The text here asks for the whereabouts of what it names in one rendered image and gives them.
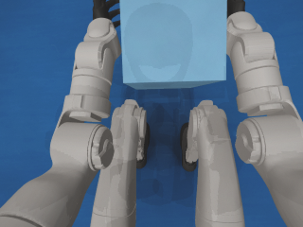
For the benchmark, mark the right robot shin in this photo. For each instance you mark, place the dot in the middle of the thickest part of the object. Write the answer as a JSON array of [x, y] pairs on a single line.
[[192, 148]]

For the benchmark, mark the carton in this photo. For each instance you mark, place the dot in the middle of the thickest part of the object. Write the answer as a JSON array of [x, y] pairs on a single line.
[[173, 44]]

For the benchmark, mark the robot right upper arm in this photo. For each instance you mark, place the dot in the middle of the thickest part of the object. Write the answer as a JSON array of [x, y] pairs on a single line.
[[273, 144]]

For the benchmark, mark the robot left upper arm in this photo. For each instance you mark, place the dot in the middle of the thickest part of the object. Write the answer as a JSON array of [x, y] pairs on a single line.
[[78, 152]]

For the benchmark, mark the robot left forearm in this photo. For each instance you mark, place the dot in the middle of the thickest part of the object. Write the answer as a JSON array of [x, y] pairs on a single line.
[[92, 77]]

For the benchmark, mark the robot left hand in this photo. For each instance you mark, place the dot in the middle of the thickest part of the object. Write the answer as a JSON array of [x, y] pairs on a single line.
[[101, 10]]

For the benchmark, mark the robot right hand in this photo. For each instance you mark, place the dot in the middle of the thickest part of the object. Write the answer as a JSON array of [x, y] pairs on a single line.
[[234, 6]]

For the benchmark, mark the robot right forearm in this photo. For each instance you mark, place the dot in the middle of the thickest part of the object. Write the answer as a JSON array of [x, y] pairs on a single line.
[[256, 70]]

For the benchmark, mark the robot left foot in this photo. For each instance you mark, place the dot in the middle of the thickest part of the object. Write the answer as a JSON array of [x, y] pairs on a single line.
[[140, 163]]

